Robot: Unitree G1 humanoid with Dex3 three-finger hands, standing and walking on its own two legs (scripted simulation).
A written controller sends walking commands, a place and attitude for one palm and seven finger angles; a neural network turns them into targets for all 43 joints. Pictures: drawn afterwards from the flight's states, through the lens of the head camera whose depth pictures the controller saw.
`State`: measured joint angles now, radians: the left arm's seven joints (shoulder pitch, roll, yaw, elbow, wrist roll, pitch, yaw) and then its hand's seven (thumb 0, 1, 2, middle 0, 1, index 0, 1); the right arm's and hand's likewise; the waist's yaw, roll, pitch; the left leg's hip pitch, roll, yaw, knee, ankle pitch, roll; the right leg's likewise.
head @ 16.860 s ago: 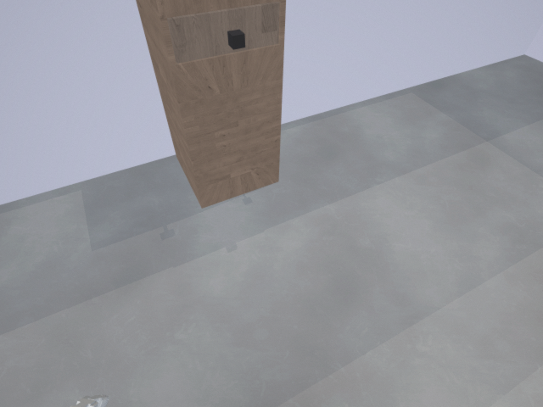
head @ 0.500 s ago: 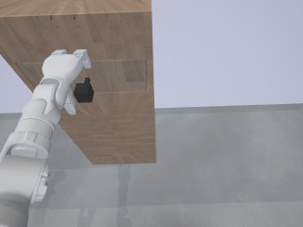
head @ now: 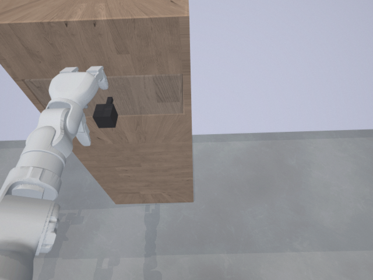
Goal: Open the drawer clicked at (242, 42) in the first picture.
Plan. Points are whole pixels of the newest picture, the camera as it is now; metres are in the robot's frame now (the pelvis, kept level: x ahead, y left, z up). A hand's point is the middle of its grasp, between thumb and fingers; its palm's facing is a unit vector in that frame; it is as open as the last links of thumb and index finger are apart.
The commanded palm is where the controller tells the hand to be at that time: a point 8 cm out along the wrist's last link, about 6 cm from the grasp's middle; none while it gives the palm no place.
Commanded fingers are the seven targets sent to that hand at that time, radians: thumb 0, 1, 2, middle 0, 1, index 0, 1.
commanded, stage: lower the fingers behind the handle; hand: left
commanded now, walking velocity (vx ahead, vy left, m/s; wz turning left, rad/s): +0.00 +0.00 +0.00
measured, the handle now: (107, 109) +0.51 +0.22 +0.04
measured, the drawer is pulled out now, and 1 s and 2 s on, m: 0.00 0.00 0.00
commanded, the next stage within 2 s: close the thumb around the handle in 1.46 s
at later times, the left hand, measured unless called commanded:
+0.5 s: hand (91, 117) +0.46 +0.23 +0.07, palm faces -0.04 -0.01 -1.00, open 13.8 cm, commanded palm +0.44 +0.24 +0.13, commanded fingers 0.00 -0.50 0.30 -0.30 -1.20 -0.30 -1.20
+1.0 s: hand (99, 126) +0.46 +0.23 +0.04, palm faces -0.05 -0.01 -1.00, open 13.9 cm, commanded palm +0.44 +0.24 +0.09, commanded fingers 0.00 -0.50 0.30 -0.30 -1.20 -0.30 -1.20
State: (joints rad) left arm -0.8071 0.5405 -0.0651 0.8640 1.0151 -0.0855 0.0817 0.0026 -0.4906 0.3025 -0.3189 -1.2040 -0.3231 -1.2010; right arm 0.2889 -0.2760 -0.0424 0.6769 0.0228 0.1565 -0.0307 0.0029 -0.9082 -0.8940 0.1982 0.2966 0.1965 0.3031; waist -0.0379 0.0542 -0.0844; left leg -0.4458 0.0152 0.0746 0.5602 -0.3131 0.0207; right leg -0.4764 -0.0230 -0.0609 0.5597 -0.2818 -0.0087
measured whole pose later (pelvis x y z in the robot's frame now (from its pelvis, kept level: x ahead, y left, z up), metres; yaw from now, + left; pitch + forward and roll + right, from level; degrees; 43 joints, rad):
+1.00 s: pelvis -0.01 +0.00 -0.01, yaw -1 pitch +16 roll -1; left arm -0.78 0.51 -0.01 0.99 1.09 -0.13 0.24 0.00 -0.49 0.30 -0.32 -1.20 -0.31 -1.20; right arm 0.33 -0.26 -0.05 0.68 0.00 0.13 -0.03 0.00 -0.91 -0.89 0.20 0.30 0.20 0.30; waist -0.08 0.04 -0.11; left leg -0.61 0.03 0.08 0.68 -0.35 0.03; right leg -0.63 -0.02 -0.05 0.66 -0.30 -0.01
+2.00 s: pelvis -0.01 +0.00 -0.01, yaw -1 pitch +16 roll -1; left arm -0.77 0.53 0.00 1.00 1.08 -0.13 0.26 0.00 0.26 0.63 -0.37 -1.29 -0.35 -1.26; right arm 0.33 -0.27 -0.05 0.69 0.00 0.13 -0.04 0.00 -0.91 -0.89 0.20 0.30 0.20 0.30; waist -0.09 0.04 -0.12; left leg -0.62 0.03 0.08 0.69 -0.36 0.02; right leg -0.64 -0.01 -0.04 0.66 -0.30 -0.01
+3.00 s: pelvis +0.00 +0.00 -0.01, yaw -1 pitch +12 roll +0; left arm -0.43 0.43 -0.04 0.64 1.05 -0.07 0.25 0.02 0.44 0.73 -0.42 -1.35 -0.20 -1.31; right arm 0.23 -0.26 -0.06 0.65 0.01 0.13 -0.03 0.00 -0.91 -0.89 0.20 0.30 0.20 0.30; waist -0.01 0.06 -0.11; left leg -0.49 0.03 0.08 0.63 -0.36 0.02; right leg -0.52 -0.01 -0.05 0.63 -0.32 -0.01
